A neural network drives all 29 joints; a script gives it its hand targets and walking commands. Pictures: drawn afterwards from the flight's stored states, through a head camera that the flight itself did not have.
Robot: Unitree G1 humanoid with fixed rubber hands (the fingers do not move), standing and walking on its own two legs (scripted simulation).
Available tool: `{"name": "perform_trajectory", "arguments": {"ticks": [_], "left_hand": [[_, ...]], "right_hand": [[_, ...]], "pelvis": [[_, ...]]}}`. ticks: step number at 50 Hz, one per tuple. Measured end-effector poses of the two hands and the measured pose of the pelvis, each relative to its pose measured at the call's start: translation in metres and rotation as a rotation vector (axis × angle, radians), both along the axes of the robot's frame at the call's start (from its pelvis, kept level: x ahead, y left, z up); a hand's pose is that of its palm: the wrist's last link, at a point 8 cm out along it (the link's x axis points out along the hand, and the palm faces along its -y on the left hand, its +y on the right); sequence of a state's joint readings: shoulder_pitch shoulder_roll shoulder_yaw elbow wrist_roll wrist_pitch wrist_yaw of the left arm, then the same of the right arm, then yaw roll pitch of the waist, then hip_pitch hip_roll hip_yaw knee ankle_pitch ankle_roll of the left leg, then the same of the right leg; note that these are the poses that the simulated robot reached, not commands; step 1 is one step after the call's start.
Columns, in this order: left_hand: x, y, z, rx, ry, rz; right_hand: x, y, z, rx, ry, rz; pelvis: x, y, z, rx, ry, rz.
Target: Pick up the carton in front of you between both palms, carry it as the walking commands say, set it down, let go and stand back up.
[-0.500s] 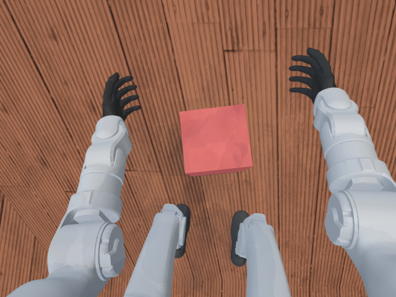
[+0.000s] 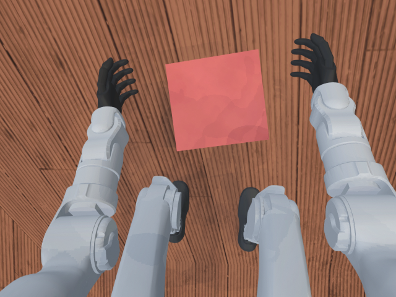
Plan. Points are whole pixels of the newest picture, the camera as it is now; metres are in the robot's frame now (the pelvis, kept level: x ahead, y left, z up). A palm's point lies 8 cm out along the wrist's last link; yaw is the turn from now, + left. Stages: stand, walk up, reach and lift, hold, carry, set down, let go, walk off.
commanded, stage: reach and lift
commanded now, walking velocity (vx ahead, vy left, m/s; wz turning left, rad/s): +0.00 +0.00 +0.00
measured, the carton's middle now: (217, 108) +0.47 +0.00 -0.38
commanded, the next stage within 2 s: none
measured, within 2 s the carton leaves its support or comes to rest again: leaves its support in 1.28 s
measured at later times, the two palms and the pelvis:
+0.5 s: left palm (135, 106) +0.46 +0.21 -0.31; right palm (287, 96) +0.49 -0.17 -0.33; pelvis -0.04 +0.00 -0.14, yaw +1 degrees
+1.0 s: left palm (151, 102) +0.47 +0.16 -0.30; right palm (276, 94) +0.49 -0.14 -0.31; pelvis -0.04 +0.01 -0.13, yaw +1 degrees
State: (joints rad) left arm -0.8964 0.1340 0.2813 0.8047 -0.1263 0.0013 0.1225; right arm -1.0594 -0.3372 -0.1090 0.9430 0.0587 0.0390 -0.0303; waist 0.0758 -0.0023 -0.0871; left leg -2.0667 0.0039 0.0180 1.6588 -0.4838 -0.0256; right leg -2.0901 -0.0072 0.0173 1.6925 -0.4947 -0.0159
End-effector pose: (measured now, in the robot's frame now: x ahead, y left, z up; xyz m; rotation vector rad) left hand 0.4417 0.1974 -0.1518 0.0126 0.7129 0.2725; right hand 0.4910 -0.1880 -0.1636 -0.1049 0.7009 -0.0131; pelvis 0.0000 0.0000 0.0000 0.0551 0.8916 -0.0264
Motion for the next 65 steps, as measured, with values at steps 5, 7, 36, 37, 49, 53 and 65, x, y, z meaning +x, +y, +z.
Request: {"name": "perform_trajectory", "arguments": {"ticks": [5, 7, 36, 37, 49, 53, 65], "left_hand": [[-0.003, 0.000, -0.048, -0.005, -0.005, 0.003], [-0.003, -0.001, -0.064, -0.009, -0.004, 0.005], [0.013, -0.002, -0.154, -0.016, 0.049, -0.029], [0.012, -0.002, -0.153, -0.017, 0.052, -0.030], [0.024, -0.030, -0.148, -0.042, 0.032, -0.083], [0.027, -0.038, -0.147, -0.038, 0.034, -0.039], [0.030, -0.040, -0.141, -0.041, 0.030, -0.008]], "right_hand": [[-0.001, -0.001, -0.045, -0.004, -0.012, -0.006], [0.000, 0.000, -0.059, -0.004, -0.014, -0.010], [0.002, 0.020, -0.153, 0.006, 0.027, -0.002], [0.001, 0.022, -0.152, 0.007, 0.031, 0.000], [0.002, 0.045, -0.149, 0.026, 0.018, 0.024], [0.001, 0.045, -0.150, 0.017, 0.031, 0.021], [0.002, 0.045, -0.144, 0.006, 0.041, 0.017]], "pelvis": [[-0.018, 0.002, -0.046, -0.001, -0.061, 0.002], [-0.024, 0.002, -0.062, -0.002, -0.092, 0.002], [-0.032, 0.004, -0.135, -0.016, -0.215, 0.031], [-0.031, 0.004, -0.135, -0.015, -0.212, 0.032], [-0.036, 0.006, -0.130, -0.018, -0.208, 0.038], [-0.037, 0.006, -0.128, -0.018, -0.203, 0.031], [-0.038, 0.006, -0.142, -0.012, -0.242, -0.006]]}}
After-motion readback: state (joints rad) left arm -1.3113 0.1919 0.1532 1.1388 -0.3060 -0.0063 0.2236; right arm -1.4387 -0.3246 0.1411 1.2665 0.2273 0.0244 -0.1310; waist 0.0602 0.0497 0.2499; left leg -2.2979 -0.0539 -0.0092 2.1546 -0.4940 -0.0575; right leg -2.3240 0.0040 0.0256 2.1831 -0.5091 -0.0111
